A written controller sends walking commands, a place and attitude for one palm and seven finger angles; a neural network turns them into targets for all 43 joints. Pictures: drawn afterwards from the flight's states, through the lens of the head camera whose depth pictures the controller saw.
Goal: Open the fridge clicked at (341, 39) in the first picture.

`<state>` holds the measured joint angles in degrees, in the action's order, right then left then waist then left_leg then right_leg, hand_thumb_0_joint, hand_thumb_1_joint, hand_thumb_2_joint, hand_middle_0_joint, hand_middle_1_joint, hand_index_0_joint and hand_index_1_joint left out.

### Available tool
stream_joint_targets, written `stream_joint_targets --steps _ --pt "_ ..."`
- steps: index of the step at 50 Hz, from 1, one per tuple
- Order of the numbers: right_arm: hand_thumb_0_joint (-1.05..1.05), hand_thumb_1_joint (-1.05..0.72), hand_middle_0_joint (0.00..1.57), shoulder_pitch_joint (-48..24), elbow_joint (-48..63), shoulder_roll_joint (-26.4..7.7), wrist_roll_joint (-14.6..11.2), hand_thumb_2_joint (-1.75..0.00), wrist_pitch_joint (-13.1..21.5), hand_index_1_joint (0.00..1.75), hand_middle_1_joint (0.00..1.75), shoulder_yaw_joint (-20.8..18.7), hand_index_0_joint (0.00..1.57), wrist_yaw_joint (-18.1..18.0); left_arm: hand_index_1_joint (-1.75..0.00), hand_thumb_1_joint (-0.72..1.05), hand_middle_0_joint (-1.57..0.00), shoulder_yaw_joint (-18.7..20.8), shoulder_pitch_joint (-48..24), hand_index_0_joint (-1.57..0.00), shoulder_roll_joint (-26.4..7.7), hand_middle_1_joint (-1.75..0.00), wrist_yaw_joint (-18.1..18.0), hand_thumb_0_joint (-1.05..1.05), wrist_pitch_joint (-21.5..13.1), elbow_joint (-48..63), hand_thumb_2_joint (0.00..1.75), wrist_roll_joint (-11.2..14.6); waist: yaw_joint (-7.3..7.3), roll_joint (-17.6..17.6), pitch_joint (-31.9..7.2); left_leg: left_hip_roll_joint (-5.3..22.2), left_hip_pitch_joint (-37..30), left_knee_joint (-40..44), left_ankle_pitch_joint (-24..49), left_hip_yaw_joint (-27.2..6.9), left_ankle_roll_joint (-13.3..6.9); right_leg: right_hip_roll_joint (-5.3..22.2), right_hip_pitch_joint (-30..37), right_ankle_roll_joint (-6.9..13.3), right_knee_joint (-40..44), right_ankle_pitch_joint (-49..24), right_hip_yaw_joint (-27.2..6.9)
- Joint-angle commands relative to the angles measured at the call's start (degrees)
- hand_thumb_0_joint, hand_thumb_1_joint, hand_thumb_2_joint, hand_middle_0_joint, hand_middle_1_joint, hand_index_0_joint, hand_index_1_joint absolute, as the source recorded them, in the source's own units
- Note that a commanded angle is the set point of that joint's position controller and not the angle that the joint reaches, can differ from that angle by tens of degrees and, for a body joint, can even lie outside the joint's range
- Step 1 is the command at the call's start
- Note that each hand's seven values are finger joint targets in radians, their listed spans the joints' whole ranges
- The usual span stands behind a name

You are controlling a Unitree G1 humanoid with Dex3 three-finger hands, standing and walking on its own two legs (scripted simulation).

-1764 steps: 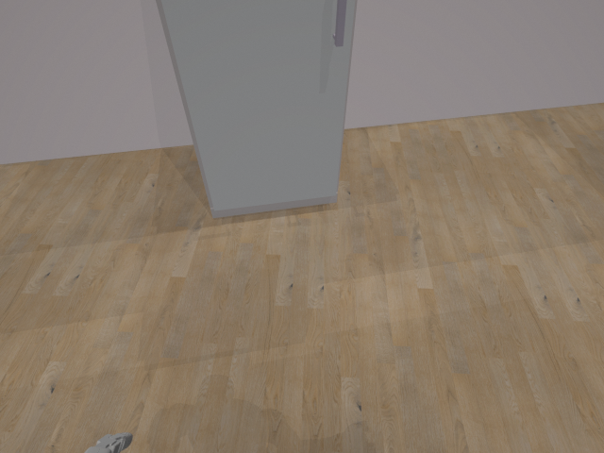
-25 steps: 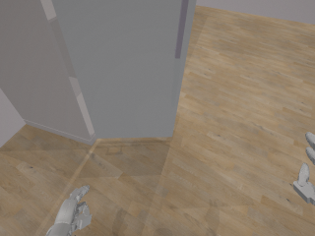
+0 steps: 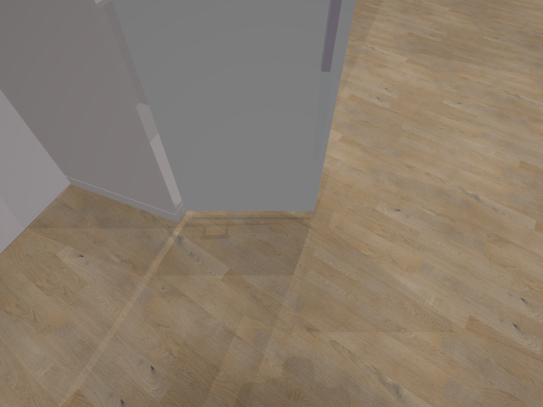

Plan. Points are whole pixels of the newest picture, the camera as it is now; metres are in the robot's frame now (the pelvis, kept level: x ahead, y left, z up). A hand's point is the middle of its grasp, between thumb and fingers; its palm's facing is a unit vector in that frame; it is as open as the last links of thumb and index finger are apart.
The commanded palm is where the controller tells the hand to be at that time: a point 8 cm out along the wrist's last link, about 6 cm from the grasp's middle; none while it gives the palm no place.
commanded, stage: let the arm hang, fingers relaxed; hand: right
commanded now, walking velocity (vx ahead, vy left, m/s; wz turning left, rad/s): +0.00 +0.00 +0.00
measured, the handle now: (332, 11) +0.88 -0.06 +0.14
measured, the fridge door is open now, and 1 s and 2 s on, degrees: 68 68 68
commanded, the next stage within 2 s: look to check the result in 0.54 s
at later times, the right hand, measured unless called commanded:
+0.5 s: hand out of the picture +0.08 -0.18 -0.17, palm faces -0.06 +0.98 -0.20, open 7.3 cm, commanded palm none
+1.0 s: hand out of the picture +0.06 -0.19 -0.17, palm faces -0.06 +0.98 -0.20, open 7.4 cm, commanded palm none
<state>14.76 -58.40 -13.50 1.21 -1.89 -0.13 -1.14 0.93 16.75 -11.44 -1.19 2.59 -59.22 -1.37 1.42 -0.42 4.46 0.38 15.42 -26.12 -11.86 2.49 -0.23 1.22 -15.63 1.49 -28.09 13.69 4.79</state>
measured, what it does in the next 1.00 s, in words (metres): stands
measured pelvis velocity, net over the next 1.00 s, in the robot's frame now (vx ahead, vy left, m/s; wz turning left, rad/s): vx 0.04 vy -0.01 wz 0.04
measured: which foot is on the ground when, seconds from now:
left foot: down 0.00-1.00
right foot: down 0.00-1.00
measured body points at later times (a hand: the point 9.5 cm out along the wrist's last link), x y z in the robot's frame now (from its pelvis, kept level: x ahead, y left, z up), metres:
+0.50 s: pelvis +0.02 -0.01 +0.00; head +0.04 -0.01 +0.45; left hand +0.04 +0.23 -0.15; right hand +0.09 -0.23 -0.15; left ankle +0.02 +0.12 -0.74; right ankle +0.01 -0.10 -0.74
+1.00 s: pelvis +0.04 -0.01 +0.01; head +0.06 -0.01 +0.46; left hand +0.03 +0.22 -0.15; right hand +0.06 -0.24 -0.16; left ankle +0.02 +0.12 -0.74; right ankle +0.01 -0.10 -0.74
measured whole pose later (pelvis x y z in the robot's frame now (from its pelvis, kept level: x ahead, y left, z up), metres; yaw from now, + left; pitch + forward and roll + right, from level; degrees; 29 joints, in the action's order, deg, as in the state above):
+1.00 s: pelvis +0.04 -0.01 +0.01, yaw +2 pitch +0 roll +0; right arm 12.8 -64.9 -10.2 1.0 -0.1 0.4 -1.8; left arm 0.3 13.2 -8.9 -2.0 0.1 -66.3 -0.8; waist 1.0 0.4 2.6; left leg 0.8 9.6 -22.0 -12.5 -0.3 0.9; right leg 0.3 -7.7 2.0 -21.6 14.1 7.6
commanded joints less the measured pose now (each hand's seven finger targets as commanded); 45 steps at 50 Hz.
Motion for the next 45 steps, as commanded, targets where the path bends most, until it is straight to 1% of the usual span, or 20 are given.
stream_joint_targets --steps 1,5,7,10,11,12,15,16,20,21,23,25,29,31,32,35,36,40,41,45 --pt "0.0 -0.9 0.2 -1.0 1.8 -5.9 -0.1 -0.9 2.1 0.3 0.3 -1.1 0.2 -0.7 -0.3 0.9 -0.2 1.4 0.9 -0.2 -7.3 -0.3 -0.2 0.0 -2.0 2.1 0.9 0.0 -0.43 1.5 -4.8 4.5 -1.9 6.0 -2.4 -6.5 -2.2 5.9 1.6 1.0 8.5 2.6 -7.3" --pt "0.0 -0.9 0.2 -1.0 0.1 -5.1 -0.2 -0.9 2.1 0.3 0.3 -0.9 0.2 -0.8 -0.3 0.9 -0.2 1.1 0.3 -0.2 -6.6 -0.3 -0.3 0.0 -2.2 0.6 0.9 0.0 -0.55 1.2 -3.7 4.6 -1.4 5.8 -0.2 -6.3 -1.8 6.2 2.7 1.0 9.2 0.5 -6.9" --pt "0.0 -0.9 0.2 -1.0 -0.5 -5.0 -0.2 -0.9 2.2 0.3 0.3 -0.8 0.2 -0.9 -0.3 0.9 -0.2 1.0 0.5 -0.2 -6.0 -0.3 -0.3 0.0 -2.4 -0.2 0.9 0.1 -0.51 1.6 -4.6 4.7 -2.2 5.5 2.3 -6.6 -1.6 6.1 3.8 1.0 8.9 -2.5 -6.3" --pt "0.0 -0.9 0.2 -1.2 -1.1 -4.6 -0.2 -0.9 2.2 0.3 0.3 -0.7 0.2 -1.1 -0.3 0.9 -0.2 0.8 -0.4 -0.2 -5.5 -0.3 -0.3 0.0 -2.5 -1.1 0.9 0.1 -0.62 1.2 -3.4 4.9 -1.7 5.6 4.1 -6.6 -1.4 6.1 4.7 0.8 8.9 -4.9 -5.9" --pt "0.0 -0.9 0.2 -0.7 -1.4 -4.7 -0.1 -0.9 2.4 0.3 0.3 -0.7 0.2 -1.1 -0.3 0.9 -0.2 0.8 -0.1 -0.2 -5.6 -0.3 -0.3 0.0 -2.6 -1.3 0.9 0.2 -0.59 1.7 -5.1 4.9 -2.6 5.3 6.4 -6.9 -1.4 6.1 6.0 0.8 8.0 -7.2 -5.6" --pt "0.0 -0.9 0.2 -1.2 -1.5 -4.5 -0.2 -0.9 2.4 0.3 0.3 -0.7 0.2 -1.2 -0.3 0.9 -0.2 0.7 -0.4 -0.2 -5.1 -0.3 -0.4 0.0 -2.6 -1.6 0.9 0.1 -0.5 0.8 -4.9 5.2 -2.6 5.1 7.1 -6.6 -1.3 6.1 6.4 0.7 8.2 -8.1 -5.3" --pt "0.0 -0.9 0.2 -1.5 -1.8 -4.2 -0.1 -0.9 2.4 0.3 0.3 -0.7 0.2 -1.2 -0.3 0.9 -0.2 0.6 -1.2 -0.2 -4.8 -0.3 -0.4 0.0 -2.7 -2.2 0.9 0.1 -0.51 0.0 -3.8 5.1 -2.3 5.3 7.3 -6.6 -1.1 6.3 6.7 0.6 8.8 -9.0 -5.3" --pt "0.0 -0.9 0.2 -1.3 -1.9 -4.3 -0.1 -0.9 2.5 0.3 0.3 -0.7 0.2 -1.3 -0.3 0.9 -0.2 0.6 -1.3 -0.2 -4.9 -0.3 -0.4 0.0 -2.7 -2.4 0.9 0.2 -0.61 0.7 -3.8 5.0 -2.3 5.4 7.8 -6.6 -1.1 6.2 6.9 0.5 8.4 -9.5 -5.3" --pt "0.0 -0.9 0.2 -1.9 -2.2 -3.7 -0.2 -0.9 2.5 0.3 0.3 -0.7 0.2 -1.2 -0.3 0.9 -0.2 0.4 -2.0 -0.2 -4.7 -0.3 -0.5 0.0 -2.8 -3.0 0.9 0.2 -0.54 -0.6 -2.7 5.2 -2.3 5.9 7.3 -6.7 -1.0 6.2 7.0 0.4 9.4 -9.2 -5.2" --pt "0.0 -0.9 0.2 -1.1 -2.4 -3.8 -0.1 -0.9 2.7 0.3 0.3 -0.8 0.2 -1.3 -0.3 0.9 -0.2 0.6 -1.9 -0.2 -4.7 -0.3 -0.5 0.0 -2.8 -3.0 0.9 0.2 -0.65 0.1 -4.2 5.2 -2.9 5.9 8.7 -6.9 -1.1 6.2 8.1 0.5 8.7 -10.5 -5.1" --pt "0.0 -0.9 0.2 -1.6 -2.4 -3.8 -0.1 -0.9 2.6 0.3 0.3 -0.7 0.2 -1.2 -0.3 0.9 -0.2 0.5 -2.4 -0.2 -4.6 -0.3 -0.5 0.0 -2.7 -3.4 0.9 0.2 -0.48 -1.1 -3.2 5.3 -2.6 6.5 7.7 -6.9 -1.0 6.0 7.9 0.3 9.1 -9.0 -4.8" --pt "0.0 -0.9 0.2 -1.7 -2.6 -3.7 -0.2 -0.9 2.6 0.3 0.3 -0.7 0.2 -1.2 -0.3 0.9 -0.2 0.5 -2.5 -0.2 -4.5 -0.3 -0.5 0.0 -2.7 -3.6 0.9 0.2 -0.47 -0.7 -2.7 5.2 -2.7 6.9 7.1 -7.1 -1.1 5.9 7.6 0.3 9.5 -8.1 -5.0" --pt "0.0 -0.9 0.2 -1.6 -2.9 -3.7 -0.2 -0.9 2.8 0.3 0.3 -0.7 0.2 -1.2 -0.3 0.9 -0.2 0.5 -1.9 -0.2 -4.7 -0.3 -0.6 0.0 -2.9 -4.0 0.9 0.2 -0.32 -1.0 -4.2 5.3 -3.8 6.6 9.6 -7.0 -1.1 6.2 8.9 0.3 9.4 -10.7 -4.7" --pt "0.0 -0.9 0.2 -1.1 -3.1 -3.8 -0.2 -0.9 2.9 0.3 0.3 -0.7 0.2 -1.2 -0.3 0.9 -0.2 0.6 -1.7 -0.2 -5.0 -0.3 -0.7 0.0 -3.0 -4.0 0.9 0.4 -0.4 0.2 -5.8 5.3 -4.6 6.2 11.4 -6.8 -1.1 6.4 10.2 0.4 8.8 -12.9 -4.8" --pt "0.0 -0.9 0.2 -1.0 -3.2 -3.7 -0.3 -0.9 2.9 0.3 0.3 -0.7 0.2 -1.2 -0.3 0.9 -0.2 0.5 -1.7 -0.2 -4.8 -0.3 -0.7 0.0 -3.0 -4.2 0.9 0.3 -0.37 -0.2 -5.9 5.5 -4.7 6.4 11.5 -6.8 -1.0 6.3 10.4 0.4 8.8 -12.8 -4.5" --pt "0.0 -0.9 0.2 -1.2 -3.7 -3.4 -0.3 -0.9 2.7 0.3 0.3 -0.6 0.2 -1.2 -0.3 0.9 -0.2 0.4 -1.6 -0.2 -4.6 -0.3 -0.8 0.0 -2.9 -4.6 0.9 0.3 -0.4 -0.5 -3.2 5.2 -3.5 6.8 9.5 -6.7 -1.0 6.5 9.4 0.4 9.7 -11.4 -4.6" --pt "0.0 -0.9 0.2 -0.5 -3.8 -3.4 -0.2 -0.9 2.8 0.3 0.3 -0.6 0.2 -1.3 -0.3 0.9 -0.2 0.5 -1.4 -0.2 -4.8 -0.3 -0.8 0.0 -2.9 -4.6 0.9 0.4 -0.48 0.2 -4.1 5.1 -3.9 6.8 10.1 -6.9 -1.1 6.4 10.0 0.5 9.4 -11.9 -4.7" --pt "0.0 -0.9 0.2 -0.3 -4.3 -3.1 -0.3 -0.9 2.6 0.3 0.3 -0.5 0.2 -1.2 -0.3 0.9 -0.2 0.4 -1.2 -0.2 -4.5 -0.3 -0.9 0.0 -2.9 -5.1 0.9 0.3 -0.43 0.3 -2.8 5.1 -3.4 7.1 8.8 -6.9 -1.0 6.5 9.7 0.5 10.0 -10.8 -4.6" --pt "0.0 -0.9 0.2 0.1 -4.4 -3.4 -0.2 -0.9 2.7 0.3 0.3 -0.5 0.2 -1.3 -0.3 0.9 -0.2 0.5 -0.9 -0.2 -4.7 -0.3 -0.9 0.0 -3.0 -5.0 0.9 0.5 -0.5 1.0 -3.6 5.2 -3.8 7.1 9.5 -6.9 -1.0 6.4 10.1 0.6 9.6 -11.2 -4.6" --pt "0.0 -0.9 0.2 0.0 -4.5 -2.9 -0.3 -0.9 2.6 0.3 0.3 -0.6 0.2 -1.3 -0.3 0.9 -0.2 0.3 -0.8 -0.2 -4.3 -0.3 -1.0 0.0 -3.1 -5.4 0.9 0.3 -0.44 -0.4 -3.4 5.1 -3.9 6.6 9.6 -6.7 -1.0 6.5 10.3 0.7 10.1 -11.9 -4.5"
